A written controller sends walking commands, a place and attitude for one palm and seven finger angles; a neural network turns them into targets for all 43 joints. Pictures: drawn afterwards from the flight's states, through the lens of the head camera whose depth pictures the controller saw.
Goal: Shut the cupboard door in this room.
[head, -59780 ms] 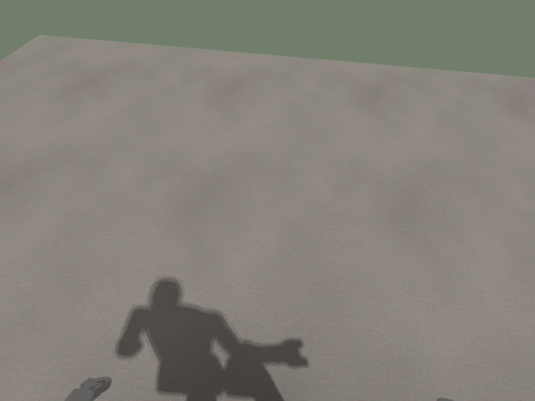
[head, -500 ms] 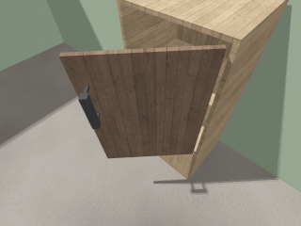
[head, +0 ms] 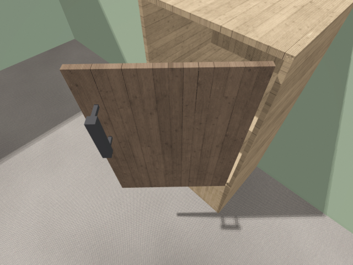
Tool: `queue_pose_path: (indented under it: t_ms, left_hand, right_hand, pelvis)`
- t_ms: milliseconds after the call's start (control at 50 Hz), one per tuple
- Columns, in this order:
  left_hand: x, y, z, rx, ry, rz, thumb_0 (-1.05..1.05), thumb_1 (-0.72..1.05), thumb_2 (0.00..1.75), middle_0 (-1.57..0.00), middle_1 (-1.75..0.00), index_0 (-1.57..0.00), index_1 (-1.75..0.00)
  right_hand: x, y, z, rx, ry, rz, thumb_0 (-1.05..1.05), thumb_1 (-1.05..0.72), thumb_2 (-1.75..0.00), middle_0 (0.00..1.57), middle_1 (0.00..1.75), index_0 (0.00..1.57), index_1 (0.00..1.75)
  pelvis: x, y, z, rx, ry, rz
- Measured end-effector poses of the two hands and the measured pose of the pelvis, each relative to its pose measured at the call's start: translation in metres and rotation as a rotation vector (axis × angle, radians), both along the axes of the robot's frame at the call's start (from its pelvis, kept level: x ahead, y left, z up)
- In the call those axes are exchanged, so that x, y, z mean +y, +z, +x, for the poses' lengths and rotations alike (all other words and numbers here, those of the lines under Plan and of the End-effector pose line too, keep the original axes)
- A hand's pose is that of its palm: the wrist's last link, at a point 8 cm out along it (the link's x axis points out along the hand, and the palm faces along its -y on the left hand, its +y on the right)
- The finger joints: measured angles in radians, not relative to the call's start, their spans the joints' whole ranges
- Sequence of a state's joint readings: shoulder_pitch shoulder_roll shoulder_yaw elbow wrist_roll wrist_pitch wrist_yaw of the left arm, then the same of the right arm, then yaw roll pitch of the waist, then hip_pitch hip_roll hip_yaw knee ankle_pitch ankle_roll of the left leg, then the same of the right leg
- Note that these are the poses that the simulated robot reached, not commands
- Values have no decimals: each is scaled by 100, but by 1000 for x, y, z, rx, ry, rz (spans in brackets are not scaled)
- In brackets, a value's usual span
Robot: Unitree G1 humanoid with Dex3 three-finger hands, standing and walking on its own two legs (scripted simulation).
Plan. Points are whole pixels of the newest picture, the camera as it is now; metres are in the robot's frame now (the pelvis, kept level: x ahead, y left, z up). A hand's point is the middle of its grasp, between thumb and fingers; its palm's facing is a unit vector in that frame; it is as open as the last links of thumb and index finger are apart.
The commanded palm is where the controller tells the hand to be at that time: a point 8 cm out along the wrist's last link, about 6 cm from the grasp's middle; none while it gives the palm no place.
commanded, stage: come to a stop and stand still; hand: left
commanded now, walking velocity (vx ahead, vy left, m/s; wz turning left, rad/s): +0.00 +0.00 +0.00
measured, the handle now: (102, 132) +0.41 +0.22 +0.04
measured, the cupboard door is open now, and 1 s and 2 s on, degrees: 45 45 45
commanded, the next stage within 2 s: look again from close up in 1.76 s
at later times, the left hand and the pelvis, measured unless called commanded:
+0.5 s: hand out of the picture +0.03 +0.17 -0.17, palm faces +0.02 -0.97 -0.23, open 7.3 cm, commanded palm none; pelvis +0.01 -0.01 +0.00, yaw +1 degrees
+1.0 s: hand out of the picture -0.05 +0.18 -0.18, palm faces +0.02 -0.99 -0.16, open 7.4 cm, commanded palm none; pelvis -0.04 +0.02 +0.00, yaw +1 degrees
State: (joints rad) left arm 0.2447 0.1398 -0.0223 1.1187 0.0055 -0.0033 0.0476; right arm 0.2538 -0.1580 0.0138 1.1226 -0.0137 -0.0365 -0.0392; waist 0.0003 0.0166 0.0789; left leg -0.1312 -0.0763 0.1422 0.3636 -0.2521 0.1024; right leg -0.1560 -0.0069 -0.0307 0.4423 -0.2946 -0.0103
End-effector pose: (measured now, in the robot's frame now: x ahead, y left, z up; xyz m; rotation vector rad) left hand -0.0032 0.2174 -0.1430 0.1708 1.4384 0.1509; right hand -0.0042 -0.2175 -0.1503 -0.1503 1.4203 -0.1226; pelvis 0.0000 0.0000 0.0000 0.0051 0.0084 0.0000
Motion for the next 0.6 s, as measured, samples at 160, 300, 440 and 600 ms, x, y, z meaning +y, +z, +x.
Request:
queue_pose_path:
  t_ms: [160, 300, 440, 600]
  left_hand:
    - [-5, -2, 7, 6, 4, -6, 2, 93, 90, -20, -29, -20, -30]
    - [-5, -2, 16, -13, 5, 4, 2, 93, 90, -20, -29, -20, -30]
    - [-5, 0, 23, -45, -7, 17, 1, 92, 90, -20, -29, -20, -30]
    - [5, 0, 20, -134, -15, 29, 1, 91, 90, -20, -29, -20, -30]
  right_hand:
    - [-7, 2, 15, -6, 3, -15, 1, -92, -90, 20, 30, 20, 30]
    - [-11, 3, 22, -8, 5, -21, 1, -92, -90, 20, 30, 20, 30]
    - [-15, 4, 24, -16, 7, -17, 1, -92, -90, 20, 30, 20, 30]
    - [-20, 2, 40, -158, -8, -29, 1, -91, -90, 20, 30, 20, 30]
  pelvis:
    - [-4, 0, 10, -1, 1, 2]
    - [-8, 0, 13, -1, 3, 4]
    - [-10, 1, 12, 7, 15, -2]
    - [-4, -6, 2, -14, 9, -16]
